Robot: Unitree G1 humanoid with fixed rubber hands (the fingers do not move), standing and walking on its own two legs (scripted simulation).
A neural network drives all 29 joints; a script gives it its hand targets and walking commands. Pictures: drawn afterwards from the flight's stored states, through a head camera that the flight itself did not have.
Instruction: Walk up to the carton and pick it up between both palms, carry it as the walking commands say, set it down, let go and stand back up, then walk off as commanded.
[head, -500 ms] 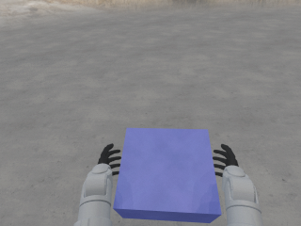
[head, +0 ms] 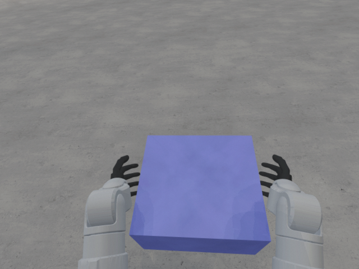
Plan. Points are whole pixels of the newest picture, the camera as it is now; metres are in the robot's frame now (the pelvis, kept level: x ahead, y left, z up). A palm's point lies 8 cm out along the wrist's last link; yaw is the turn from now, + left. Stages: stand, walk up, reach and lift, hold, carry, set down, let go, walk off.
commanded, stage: carry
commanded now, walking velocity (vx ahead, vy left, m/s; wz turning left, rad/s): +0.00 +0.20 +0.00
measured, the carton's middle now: (198, 191) +0.33 +0.00 +0.00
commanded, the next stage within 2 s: none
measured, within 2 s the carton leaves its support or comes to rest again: neither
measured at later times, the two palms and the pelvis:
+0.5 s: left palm (72, 210) +0.22 +0.26 +0.09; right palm (243, 212) +0.24 -0.09 +0.07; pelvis -0.04 +0.08 +0.00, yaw +1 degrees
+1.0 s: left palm out of the picture +0.16 +0.39 +0.09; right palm (174, 236) +0.18 +0.05 +0.08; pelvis -0.10 +0.21 +0.01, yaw +1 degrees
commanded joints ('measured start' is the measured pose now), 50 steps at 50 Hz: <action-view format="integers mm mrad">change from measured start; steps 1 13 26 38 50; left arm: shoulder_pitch -557 -538 -556 -465 -521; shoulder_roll -985 -956 -953 -919 -989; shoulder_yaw -752 -766 -729 -751 -782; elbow -70 -185 -165 -190 -169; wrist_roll -414 -367 -414 -353 -456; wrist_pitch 33 35 26 22 59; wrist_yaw -419 -398 -431 -405 -417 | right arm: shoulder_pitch -552 -551 -636 -486 -438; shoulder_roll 921 950 982 933 897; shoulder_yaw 755 803 836 815 744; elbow -31 -94 -122 -73 -88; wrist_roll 437 472 469 456 414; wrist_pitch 44 44 31 32 36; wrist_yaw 463 487 459 483 464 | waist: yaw -16 -40 -16 -13 -23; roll -267 168 -249 -79 79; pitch -355 -305 -278 -310 -332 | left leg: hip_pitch -147 225 -266 378 186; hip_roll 83 388 118 236 202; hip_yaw -37 -278 -38 -121 -66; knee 192 -336 253 -291 -189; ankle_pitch -93 320 -142 410 194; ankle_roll -97 96 -81 -35 19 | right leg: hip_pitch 423 -87 464 63 214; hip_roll -442 -7 -441 -164 -48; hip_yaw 487 -32 377 18 -12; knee -167 343 -220 60 -264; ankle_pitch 774 -310 670 191 8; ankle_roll -172 45 -196 35 -2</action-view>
